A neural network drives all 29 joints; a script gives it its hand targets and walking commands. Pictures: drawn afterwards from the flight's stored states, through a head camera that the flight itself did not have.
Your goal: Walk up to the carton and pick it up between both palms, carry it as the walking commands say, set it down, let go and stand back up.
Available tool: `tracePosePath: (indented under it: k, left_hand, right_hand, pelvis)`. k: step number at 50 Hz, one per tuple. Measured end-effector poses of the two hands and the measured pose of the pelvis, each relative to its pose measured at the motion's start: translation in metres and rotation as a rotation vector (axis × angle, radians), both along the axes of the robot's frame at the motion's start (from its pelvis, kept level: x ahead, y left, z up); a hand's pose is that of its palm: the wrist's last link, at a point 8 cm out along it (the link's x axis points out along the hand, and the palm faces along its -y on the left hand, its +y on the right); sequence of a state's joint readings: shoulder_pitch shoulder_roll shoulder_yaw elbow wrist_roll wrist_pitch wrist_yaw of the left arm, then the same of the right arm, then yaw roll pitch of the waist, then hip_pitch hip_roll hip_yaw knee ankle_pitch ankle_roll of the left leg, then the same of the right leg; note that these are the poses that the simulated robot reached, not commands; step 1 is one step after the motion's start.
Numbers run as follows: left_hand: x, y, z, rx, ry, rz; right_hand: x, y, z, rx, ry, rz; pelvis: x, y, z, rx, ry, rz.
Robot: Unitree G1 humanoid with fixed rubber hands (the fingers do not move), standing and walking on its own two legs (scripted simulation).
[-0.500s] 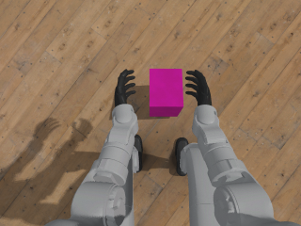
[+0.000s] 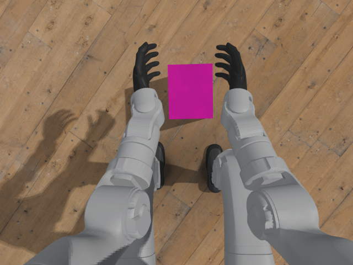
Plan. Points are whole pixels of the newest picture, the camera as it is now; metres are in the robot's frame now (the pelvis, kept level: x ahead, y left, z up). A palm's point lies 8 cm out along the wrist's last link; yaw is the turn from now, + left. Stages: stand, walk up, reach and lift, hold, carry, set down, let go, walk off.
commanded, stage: set down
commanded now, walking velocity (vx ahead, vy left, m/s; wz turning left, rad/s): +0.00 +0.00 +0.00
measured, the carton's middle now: (189, 94) +0.46 -0.03 -0.52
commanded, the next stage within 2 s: none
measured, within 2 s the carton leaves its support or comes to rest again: neither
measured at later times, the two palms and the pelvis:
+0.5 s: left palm (154, 76) +0.47 +0.07 -0.25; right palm (223, 76) +0.47 -0.10 -0.25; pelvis +0.00 +0.01 -0.07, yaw -1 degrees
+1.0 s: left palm (160, 72) +0.50 +0.06 -0.33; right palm (216, 71) +0.50 -0.10 -0.33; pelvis -0.01 +0.00 -0.13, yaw -1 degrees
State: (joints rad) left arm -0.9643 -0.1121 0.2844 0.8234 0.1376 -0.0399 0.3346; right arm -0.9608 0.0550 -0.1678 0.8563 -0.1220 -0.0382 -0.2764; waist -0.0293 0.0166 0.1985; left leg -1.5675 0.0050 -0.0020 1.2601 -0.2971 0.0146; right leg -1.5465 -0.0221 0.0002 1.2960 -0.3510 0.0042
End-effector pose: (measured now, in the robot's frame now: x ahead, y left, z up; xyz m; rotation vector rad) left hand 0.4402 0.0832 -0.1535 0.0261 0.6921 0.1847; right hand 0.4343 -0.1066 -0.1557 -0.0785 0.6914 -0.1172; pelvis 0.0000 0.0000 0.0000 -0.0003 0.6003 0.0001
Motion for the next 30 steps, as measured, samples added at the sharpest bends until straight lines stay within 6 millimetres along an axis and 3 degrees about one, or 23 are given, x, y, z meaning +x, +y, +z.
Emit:
tracePosePath:
  k: [4, 7, 18, 26, 30]
  left_hand:
    - [0.0, -0.001, -0.025, -0.005, 0.043, -0.025]
    - [0.006, -0.003, -0.039, -0.012, 0.035, -0.03]
    - [0.039, -0.019, -0.056, 0.0, -0.037, -0.074]
    - [0.033, -0.01, -0.098, 0.002, 0.056, -0.043]
    - [0.039, -0.012, -0.116, 0.003, 0.055, -0.049]
  right_hand:
    - [-0.008, -0.004, -0.029, -0.012, 0.05, -0.007]
    - [-0.002, -0.004, -0.042, -0.018, 0.035, -0.005]
    - [0.043, 0.011, -0.054, 0.007, -0.058, 0.011]
    - [0.034, 0.005, -0.099, 0.006, 0.042, 0.0]
    - [0.038, 0.006, -0.119, 0.013, 0.045, 0.004]
  pelvis:
    - [-0.001, 0.003, -0.013, -0.005, 0.028, -0.001]
    - [-0.002, 0.005, -0.025, -0.008, 0.045, -0.002]
    - [-0.001, 0.007, -0.062, -0.011, 0.055, -0.003]
    - [0.004, 0.007, -0.076, -0.01, 0.101, -0.003]
    - [0.004, 0.007, -0.086, -0.01, 0.12, -0.004]
